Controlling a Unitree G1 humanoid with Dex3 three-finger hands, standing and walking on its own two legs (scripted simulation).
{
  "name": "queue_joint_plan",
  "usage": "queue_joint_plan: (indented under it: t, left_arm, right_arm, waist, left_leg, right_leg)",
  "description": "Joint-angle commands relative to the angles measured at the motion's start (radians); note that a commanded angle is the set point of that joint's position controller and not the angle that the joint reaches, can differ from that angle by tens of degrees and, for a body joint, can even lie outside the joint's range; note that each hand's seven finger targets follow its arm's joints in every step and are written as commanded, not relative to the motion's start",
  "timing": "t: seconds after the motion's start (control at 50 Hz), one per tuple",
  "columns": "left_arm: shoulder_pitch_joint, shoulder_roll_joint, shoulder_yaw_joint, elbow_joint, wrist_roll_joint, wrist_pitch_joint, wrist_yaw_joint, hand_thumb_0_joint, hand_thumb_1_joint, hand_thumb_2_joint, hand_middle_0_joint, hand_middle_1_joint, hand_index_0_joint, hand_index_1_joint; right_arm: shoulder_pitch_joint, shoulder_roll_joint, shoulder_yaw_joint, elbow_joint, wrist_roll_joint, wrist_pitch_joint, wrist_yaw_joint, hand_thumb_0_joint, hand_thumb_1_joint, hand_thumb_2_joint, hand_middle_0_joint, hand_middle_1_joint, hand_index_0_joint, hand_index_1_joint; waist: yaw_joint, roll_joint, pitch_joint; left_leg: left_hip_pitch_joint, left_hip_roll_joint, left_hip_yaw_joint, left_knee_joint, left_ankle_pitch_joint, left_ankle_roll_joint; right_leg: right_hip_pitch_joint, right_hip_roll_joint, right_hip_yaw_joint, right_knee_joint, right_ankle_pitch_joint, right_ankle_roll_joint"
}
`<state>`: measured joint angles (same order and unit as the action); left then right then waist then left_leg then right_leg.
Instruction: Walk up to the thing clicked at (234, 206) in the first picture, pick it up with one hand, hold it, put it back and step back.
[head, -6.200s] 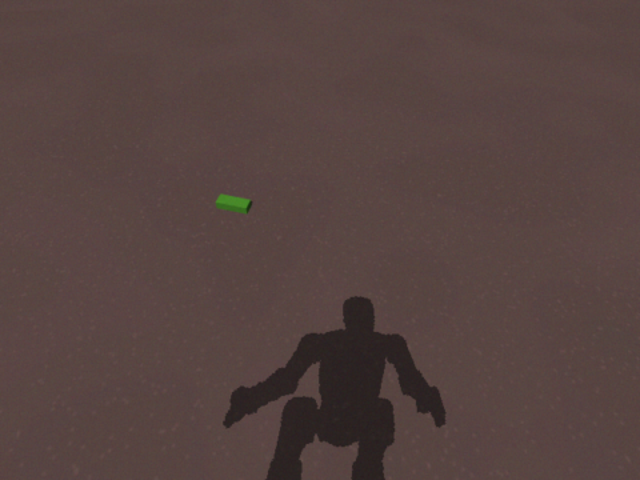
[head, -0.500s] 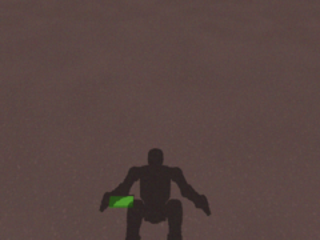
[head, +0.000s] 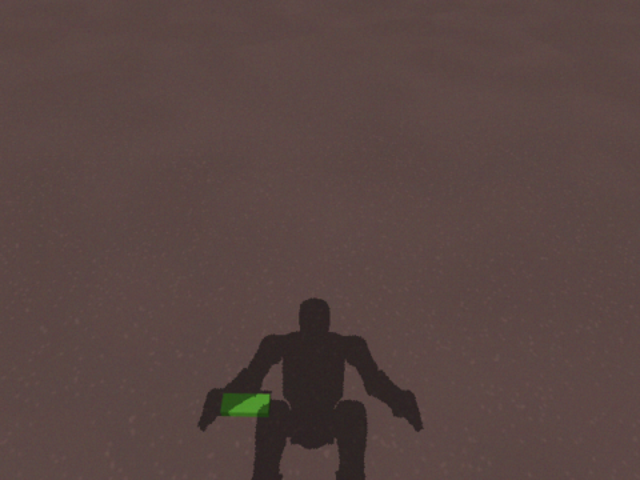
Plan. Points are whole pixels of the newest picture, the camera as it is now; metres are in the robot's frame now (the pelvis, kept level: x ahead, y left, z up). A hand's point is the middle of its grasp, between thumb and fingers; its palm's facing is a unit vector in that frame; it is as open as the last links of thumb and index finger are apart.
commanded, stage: stand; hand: left
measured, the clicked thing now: (246, 405) +0.47 +0.20 -0.77
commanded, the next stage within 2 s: none
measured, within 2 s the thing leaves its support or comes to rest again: neither
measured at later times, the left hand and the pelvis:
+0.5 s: hand out of the picture +0.07 +0.26 -0.16, palm faces -0.02 -0.94 -0.35, open 7.3 cm; pelvis +0.00 +0.00 +0.00, yaw +0 degrees
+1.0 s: hand out of the picture +0.08 +0.26 -0.15, palm faces -0.01 -0.93 -0.35, open 7.3 cm; pelvis +0.00 +0.01 +0.00, yaw +0 degrees
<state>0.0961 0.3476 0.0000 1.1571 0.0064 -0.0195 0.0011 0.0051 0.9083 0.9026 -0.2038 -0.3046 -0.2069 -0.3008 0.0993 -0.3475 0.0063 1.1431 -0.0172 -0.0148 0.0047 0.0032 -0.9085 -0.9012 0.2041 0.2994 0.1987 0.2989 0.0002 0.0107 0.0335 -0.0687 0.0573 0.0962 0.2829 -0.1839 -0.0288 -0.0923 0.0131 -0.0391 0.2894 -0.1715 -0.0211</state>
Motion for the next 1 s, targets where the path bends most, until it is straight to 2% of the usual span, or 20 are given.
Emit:
queue_joint_plan:
  t: [0.0, 0.42, 0.56, 0.78, 0.92, 0.98]
  left_arm:
    - [-0.051, 0.214, 0.041, -0.058, -0.001, -0.015, 0.011, 0.000, 0.900, 0.900, -0.200, -0.300, -0.200, -0.300]
    - [-0.043, 0.216, 0.039, -0.062, 0.002, -0.018, 0.013, 0.000, 0.900, 0.900, -0.200, -0.300, -0.200, -0.300]
    - [-0.035, 0.214, 0.037, -0.061, 0.001, -0.016, 0.012, 0.000, 0.900, 0.900, -0.200, -0.300, -0.200, -0.300]
    - [-0.045, 0.219, 0.039, -0.068, 0.001, -0.018, 0.013, 0.000, 0.900, 0.900, -0.200, -0.300, -0.200, -0.300]
    - [-0.035, 0.217, 0.038, -0.068, 0.001, -0.018, 0.014, 0.000, 0.900, 0.900, -0.200, -0.300, -0.200, -0.300]
    - [-0.034, 0.214, 0.038, -0.067, 0.000, -0.018, 0.013, 0.000, 0.900, 0.900, -0.200, -0.300, -0.200, -0.300]
  right_arm:
    - [-0.045, -0.204, -0.037, -0.055, 0.004, -0.017, -0.013, 0.000, -0.900, -0.900, 0.200, 0.300, 0.200, 0.300]
    - [-0.029, -0.205, -0.038, -0.056, 0.003, -0.018, -0.014, 0.000, -0.900, -0.900, 0.200, 0.300, 0.200, 0.300]
    - [-0.035, -0.209, -0.040, -0.055, 0.005, -0.018, -0.014, 0.000, -0.900, -0.900, 0.200, 0.300, 0.200, 0.300]
    - [-0.023, -0.204, -0.040, -0.057, 0.004, -0.020, -0.015, 0.000, -0.900, -0.900, 0.200, 0.300, 0.200, 0.300]
    - [-0.034, -0.209, -0.044, -0.061, 0.006, -0.018, -0.015, 0.000, -0.900, -0.900, 0.200, 0.300, 0.200, 0.300]
    - [-0.028, -0.205, -0.041, -0.057, 0.006, -0.017, -0.014, 0.000, -0.900, -0.900, 0.200, 0.300, 0.200, 0.300]
  waist:
    - [-0.004, 0.000, -0.063]
    - [-0.006, -0.008, -0.082]
    - [-0.002, -0.006, -0.069]
    - [-0.005, -0.014, -0.084]
    - [-0.003, -0.021, -0.073]
    - [-0.006, -0.011, -0.054]
  left_leg:
    - [0.013, 0.115, -0.108, -0.043, 0.133, 0.038]
    - [0.025, 0.112, -0.110, -0.033, 0.164, 0.041]
    - [0.028, 0.115, -0.116, -0.040, 0.155, 0.041]
    - [0.038, 0.114, -0.114, -0.032, 0.215, 0.042]
    - [0.044, 0.117, -0.116, -0.032, 0.203, 0.044]
    - [0.025, 0.109, -0.116, -0.045, 0.167, 0.038]
  right_leg:
    - [-0.006, -0.154, 0.120, -0.041, 0.184, -0.004]
    - [0.001, -0.163, 0.119, -0.041, 0.218, -0.001]
    - [-0.008, -0.158, 0.111, -0.040, 0.186, 0.000]
    - [0.016, -0.165, 0.115, -0.029, 0.250, -0.005]
    - [0.004, -0.161, 0.106, -0.036, 0.226, -0.003]
    - [-0.005, -0.159, 0.109, -0.044, 0.198, 0.000]
